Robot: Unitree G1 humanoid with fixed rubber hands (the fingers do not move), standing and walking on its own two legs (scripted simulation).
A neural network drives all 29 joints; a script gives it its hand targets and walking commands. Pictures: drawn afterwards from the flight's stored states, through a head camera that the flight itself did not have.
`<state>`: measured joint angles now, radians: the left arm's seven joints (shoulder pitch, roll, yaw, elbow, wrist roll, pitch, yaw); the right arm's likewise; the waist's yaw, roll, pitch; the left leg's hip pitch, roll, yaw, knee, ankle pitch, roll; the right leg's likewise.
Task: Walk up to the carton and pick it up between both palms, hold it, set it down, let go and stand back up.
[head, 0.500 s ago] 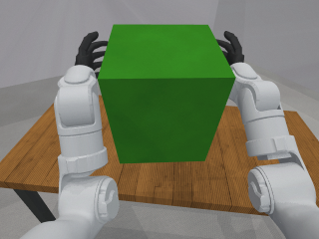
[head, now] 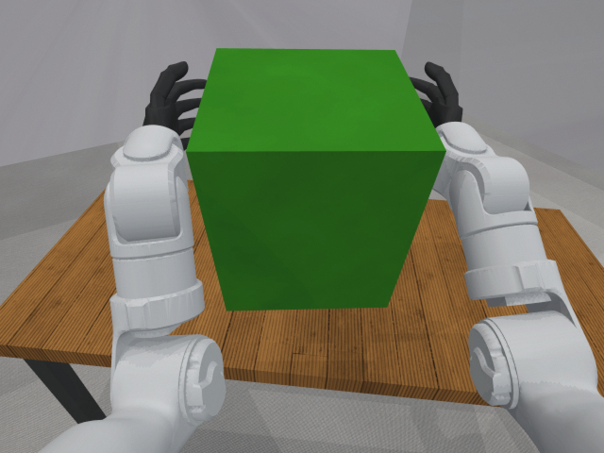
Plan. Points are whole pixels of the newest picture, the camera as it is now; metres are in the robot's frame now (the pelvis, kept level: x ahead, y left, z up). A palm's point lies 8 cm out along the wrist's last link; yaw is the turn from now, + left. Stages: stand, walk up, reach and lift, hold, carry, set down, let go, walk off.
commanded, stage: hold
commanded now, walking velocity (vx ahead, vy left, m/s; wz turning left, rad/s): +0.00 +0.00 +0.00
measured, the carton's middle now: (307, 185) +0.37 -0.01 +0.22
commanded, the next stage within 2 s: set down in 0.36 s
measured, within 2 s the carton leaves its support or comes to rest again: neither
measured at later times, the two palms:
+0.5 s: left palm (159, 135) +0.36 +0.15 +0.30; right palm (434, 130) +0.37 -0.16 +0.29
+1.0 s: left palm (171, 162) +0.38 +0.15 +0.25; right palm (413, 175) +0.39 -0.15 +0.22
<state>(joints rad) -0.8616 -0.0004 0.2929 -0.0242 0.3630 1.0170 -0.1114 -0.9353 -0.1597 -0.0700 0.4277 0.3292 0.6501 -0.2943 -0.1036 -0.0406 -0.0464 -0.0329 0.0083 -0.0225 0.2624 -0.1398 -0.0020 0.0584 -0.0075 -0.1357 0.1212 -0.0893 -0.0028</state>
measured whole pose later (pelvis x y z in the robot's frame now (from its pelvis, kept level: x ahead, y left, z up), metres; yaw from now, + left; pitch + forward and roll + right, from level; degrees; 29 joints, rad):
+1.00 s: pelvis +0.00 +0.00 +0.00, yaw +1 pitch -7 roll -1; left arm -0.77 0.00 0.24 0.04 0.37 0.72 -0.11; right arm -0.76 -0.07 -0.11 0.47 0.16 0.29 -0.23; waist -0.07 -0.07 0.08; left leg 0.01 0.01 -0.04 0.26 -0.15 0.00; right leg 0.12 -0.01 -0.15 0.10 -0.09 0.00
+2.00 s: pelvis +0.01 -0.01 +0.00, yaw +1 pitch -6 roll -1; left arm -0.61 -0.06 0.25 0.26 0.32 0.41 -0.06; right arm -0.62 0.00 -0.18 0.63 0.01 0.03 -0.18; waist -0.05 -0.08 0.08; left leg 0.01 0.01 -0.03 0.23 -0.14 -0.01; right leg 0.10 -0.01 -0.14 0.11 -0.10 0.00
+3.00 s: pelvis +0.02 -0.01 +0.00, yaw +0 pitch +2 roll +0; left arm -0.60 -0.09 0.37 0.57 0.33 0.15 -0.09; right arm -0.59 0.06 -0.31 0.76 -0.17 -0.08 -0.16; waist -0.03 -0.03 0.01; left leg -0.10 0.01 -0.02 0.17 -0.10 -0.01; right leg -0.03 0.00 -0.13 0.08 -0.08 -0.01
